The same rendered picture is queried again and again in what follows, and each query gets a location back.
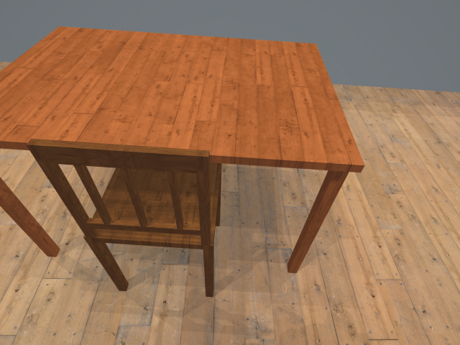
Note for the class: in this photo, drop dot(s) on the chair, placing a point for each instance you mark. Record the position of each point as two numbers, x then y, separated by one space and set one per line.
157 196

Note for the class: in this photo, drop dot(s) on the table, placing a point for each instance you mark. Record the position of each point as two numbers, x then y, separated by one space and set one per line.
250 102

